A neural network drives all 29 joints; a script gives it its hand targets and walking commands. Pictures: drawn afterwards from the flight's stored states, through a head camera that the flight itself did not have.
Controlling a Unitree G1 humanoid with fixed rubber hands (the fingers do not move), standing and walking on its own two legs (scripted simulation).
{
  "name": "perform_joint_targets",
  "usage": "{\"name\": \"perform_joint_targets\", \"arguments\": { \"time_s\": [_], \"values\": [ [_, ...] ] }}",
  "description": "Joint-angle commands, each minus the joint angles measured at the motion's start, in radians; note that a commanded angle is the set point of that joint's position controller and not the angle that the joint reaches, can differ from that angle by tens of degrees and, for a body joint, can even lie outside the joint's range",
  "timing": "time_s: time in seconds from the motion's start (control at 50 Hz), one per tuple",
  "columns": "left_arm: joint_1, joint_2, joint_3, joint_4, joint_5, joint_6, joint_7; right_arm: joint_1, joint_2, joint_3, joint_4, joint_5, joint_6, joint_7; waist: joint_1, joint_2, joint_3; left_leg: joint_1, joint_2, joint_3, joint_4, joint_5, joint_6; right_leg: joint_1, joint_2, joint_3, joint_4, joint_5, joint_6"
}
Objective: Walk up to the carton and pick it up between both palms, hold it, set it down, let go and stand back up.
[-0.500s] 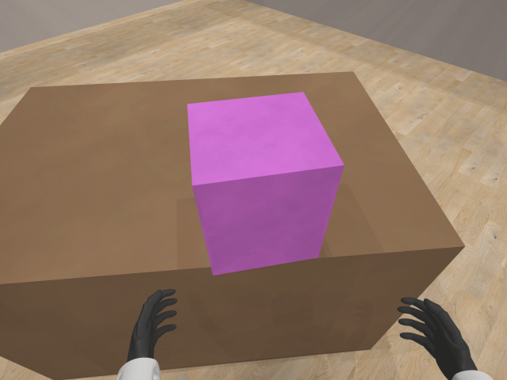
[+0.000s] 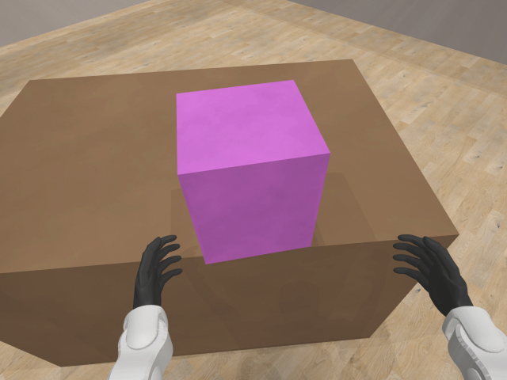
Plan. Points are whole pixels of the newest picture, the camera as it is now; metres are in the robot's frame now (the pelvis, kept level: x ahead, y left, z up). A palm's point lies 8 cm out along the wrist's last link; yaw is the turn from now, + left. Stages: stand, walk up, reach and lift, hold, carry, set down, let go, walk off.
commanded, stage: reach and lift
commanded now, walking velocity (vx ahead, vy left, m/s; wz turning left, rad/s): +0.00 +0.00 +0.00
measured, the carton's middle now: (248, 175) +0.45 +0.06 +0.06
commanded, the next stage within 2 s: none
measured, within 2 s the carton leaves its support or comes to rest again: neither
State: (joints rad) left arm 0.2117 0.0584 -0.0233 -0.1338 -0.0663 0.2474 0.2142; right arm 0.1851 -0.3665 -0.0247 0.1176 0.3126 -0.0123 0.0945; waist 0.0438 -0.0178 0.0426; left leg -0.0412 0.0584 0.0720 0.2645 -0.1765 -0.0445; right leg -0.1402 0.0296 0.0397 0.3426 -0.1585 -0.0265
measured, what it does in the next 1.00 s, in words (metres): stands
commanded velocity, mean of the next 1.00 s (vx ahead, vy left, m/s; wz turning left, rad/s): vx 0.00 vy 0.00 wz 0.00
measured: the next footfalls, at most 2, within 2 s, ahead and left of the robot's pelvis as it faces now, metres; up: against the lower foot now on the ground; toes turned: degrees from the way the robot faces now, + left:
none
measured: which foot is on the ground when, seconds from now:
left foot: down 0.00-1.00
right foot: down 0.00-1.00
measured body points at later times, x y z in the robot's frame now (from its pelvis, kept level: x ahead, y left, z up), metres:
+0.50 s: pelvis +0.00 +0.01 +0.00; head +0.00 +0.01 +0.45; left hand +0.28 +0.22 +0.11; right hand +0.33 -0.22 +0.09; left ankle -0.02 +0.15 -0.75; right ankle +0.02 -0.10 -0.75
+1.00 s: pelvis -0.01 +0.00 +0.00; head +0.01 +0.00 +0.45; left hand +0.34 +0.23 +0.15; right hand +0.41 -0.20 +0.16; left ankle -0.02 +0.15 -0.75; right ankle +0.02 -0.10 -0.75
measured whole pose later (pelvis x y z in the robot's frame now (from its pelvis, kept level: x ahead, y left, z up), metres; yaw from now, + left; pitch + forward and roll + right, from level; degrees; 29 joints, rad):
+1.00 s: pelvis -0.01 +0.00 +0.00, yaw +0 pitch +2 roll +0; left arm -0.42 0.16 0.21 -0.10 -0.12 0.79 0.16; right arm -0.61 -0.50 0.06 0.41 0.47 0.37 0.03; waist 0.04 0.00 -0.02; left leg -0.16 0.06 0.04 0.30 -0.17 -0.05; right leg -0.23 0.04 0.04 0.32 -0.12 -0.02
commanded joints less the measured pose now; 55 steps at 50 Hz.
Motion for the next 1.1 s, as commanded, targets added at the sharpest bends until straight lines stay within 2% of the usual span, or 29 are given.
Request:
{"name": "perform_joint_targets", "arguments": {
  "time_s": [0.0,0.04,0.1,0.14,0.2,0.26,0.32,0.38,0.42,0.46,0.56,0.6,0.72,0.78,0.82,0.86,0.9,0.96,1.0,1.02,1.04,1.08],
  "values": [
    [-0.23,0.063,0.063,-0.268,0.007,0.062,-0.004,-0.218,-0.129,-0.053,-0.195,0.032,0.03,-0.038,0.012,-0.044,-0.154,0.032,-0.077,0.01,-0.023,0.093,0.034,0.043,-0.001,0.037,-0.077,0.134,0.008],
    [-0.267,0.075,0.071,-0.298,-0.011,0.097,-0.009,-0.271,-0.145,-0.057,-0.21,0.042,0.052,-0.052,0.004,-0.032,-0.184,0.051,-0.073,0.007,-0.013,0.129,0.029,0.053,0.004,0.029,-0.066,0.178,0.009],
    [-0.292,0.087,0.089,-0.308,-0.031,0.143,-0.029,-0.324,-0.157,-0.05,-0.242,0.054,0.078,-0.072,-0.002,-0.05,-0.237,0.079,-0.074,-0.001,0.002,0.19,0.03,0.08,0.006,0.032,-0.061,0.268,0.02],
    [-0.315,0.097,0.106,-0.337,-0.032,0.17,-0.035,-0.362,-0.171,-0.059,-0.246,0.061,0.092,-0.084,-0.003,-0.027,-0.268,0.089,-0.074,-0.001,0.004,0.218,0.024,0.086,0.012,0.024,-0.056,0.289,0.017],
    [-0.354,0.091,0.117,-0.319,-0.039,0.222,-0.042,-0.422,-0.194,-0.062,-0.209,0.07,0.121,-0.084,-0.003,-0.016,-0.256,0.114,-0.064,-0.006,0.008,0.227,0.019,0.046,0.023,0.007,-0.067,0.235,-0.001],
    [-0.397,0.097,0.141,-0.301,-0.031,0.279,-0.05,-0.495,-0.222,-0.054,-0.167,0.08,0.158,-0.081,0.002,-0.031,-0.252,0.135,-0.057,-0.012,0.004,0.241,0.018,0.033,0.035,0.0,-0.078,0.215,-0.008],
    [-0.459,0.086,0.135,-0.297,-0.042,0.326,-0.05,-0.565,-0.246,-0.058,-0.107,0.097,0.193,-0.07,-0.012,-0.023,-0.243,0.134,-0.05,-0.021,0.006,0.227,0.012,0.021,0.041,-0.007,-0.084,0.178,-0.018],
    [-0.51,0.091,0.151,-0.301,-0.041,0.361,-0.042,-0.631,-0.266,-0.063,-0.107,0.101,0.212,-0.06,-0.013,-0.035,-0.258,0.113,-0.049,-0.021,0.004,0.207,0.016,0.023,0.04,-0.007,-0.082,0.166,-0.016],
    [-0.566,0.11,0.161,-0.312,-0.047,0.373,-0.04,-0.693,-0.275,-0.065,-0.116,0.104,0.219,-0.058,-0.01,-0.046,-0.305,0.102,-0.053,-0.015,0.011,0.202,0.02,0.036,0.037,-0.006,-0.071,0.188,-0.006],
    [-0.626,0.119,0.163,-0.321,-0.047,0.381,-0.035,-0.746,-0.282,-0.072,-0.096,0.112,0.224,-0.054,-0.015,-0.028,-0.327,0.083,-0.054,-0.015,0.019,0.198,0.018,0.04,0.035,-0.007,-0.062,0.193,-0.003],
    [-0.717,0.13,0.185,-0.276,-0.042,0.431,-0.028,-0.857,-0.286,-0.047,-0.022,0.13,0.264,-0.047,-0.007,-0.015,-0.351,0.036,-0.058,-0.014,0.013,0.142,0.025,0.044,0.025,0.004,-0.052,0.173,0.003],
    [-0.761,0.152,0.202,-0.27,-0.046,0.444,-0.028,-0.912,-0.292,-0.041,-0.029,0.134,0.273,-0.052,-0.002,-0.032,-0.387,0.014,-0.064,-0.01,0.018,0.143,0.031,0.067,0.023,0.008,-0.042,0.21,0.014],
    [-0.824,0.184,0.251,-0.173,-0.026,0.479,-0.05,-1.011,-0.3,0.001,0.067,0.154,0.31,-0.063,0.01,-0.05,-0.419,-0.03,-0.074,-0.006,0.011,0.157,0.044,0.137,0.018,0.02,-0.025,0.302,0.038],
    [-0.896,0.201,0.257,-0.126,-0.034,0.489,-0.056,-1.092,-0.301,0.003,0.1,0.15,0.327,-0.067,0.011,-0.065,-0.424,-0.069,-0.076,-0.007,-0.001,0.094,0.051,0.131,0.013,0.021,-0.028,0.244,0.043],
    [-0.939,0.202,0.247,-0.117,-0.045,0.488,-0.052,-1.129,-0.302,-0.003,0.123,0.149,0.332,-0.064,0.001,-0.063,-0.441,-0.069,-0.072,-0.01,0.004,0.097,0.048,0.118,0.017,0.016,-0.027,0.237,0.04],
    [-0.979,0.224,0.255,-0.124,-0.057,0.487,-0.051,-1.181,-0.312,-0.011,0.1,0.15,0.33,-0.066,0.005,-0.065,-0.487,-0.073,-0.075,-0.008,0.024,0.138,0.044,0.137,0.019,0.013,-0.016,0.294,0.045],
    [-1.001,0.229,0.252,-0.147,-0.055,0.494,-0.05,-1.197,-0.333,-0.016,0.112,0.157,0.331,-0.071,-0.005,-0.035,-0.528,-0.049,-0.075,-0.01,0.041,0.199,0.03,0.154,0.027,0.004,-0.003,0.36,0.045],
    [-1.047,0.229,0.229,-0.134,-0.065,0.507,-0.055,-1.24,-0.346,-0.023,0.172,0.162,0.341,-0.065,-0.025,-0.008,-0.524,-0.034,-0.07,-0.019,0.05,0.209,0.018,0.126,0.03,-0.01,-0.013,0.339,0.037],
    [-1.089,0.234,0.225,-0.097,-0.07,0.513,-0.048,-1.283,-0.355,-0.022,0.23,0.16,0.348,-0.056,-0.019,0.001,-0.51,-0.039,-0.064,-0.023,0.05,0.184,0.015,0.09,0.033,-0.017,-0.021,0.273,0.028],
    [-1.109,0.239,0.223,-0.072,-0.076,0.515,-0.047,-1.31,-0.353,-0.015,0.242,0.16,0.351,-0.052,-0.017,-0.015,-0.502,-0.048,-0.063,-0.025,0.05,0.182,0.018,0.083,0.032,-0.016,-0.024,0.273,0.03],
    [-1.105,0.243,0.227,-0.076,-0.071,0.516,-0.042,-1.309,-0.359,-0.009,0.252,0.166,0.35,-0.049,-0.005,-0.008,-0.516,-0.043,-0.062,-0.024,0.052,0.202,0.014,0.094,0.035,-0.019,-0.019,0.29,0.03],
    [-1.135,0.243,0.212,-0.051,-0.072,0.525,-0.036,-1.347,-0.38,-0.006,0.313,0.177,0.356,-0.039,-0.009,0.01,-0.522,-0.025,-0.056,-0.031,0.057,0.217,0.005,0.081,0.042,-0.028,-0.02,0.282,0.024]
  ]
}}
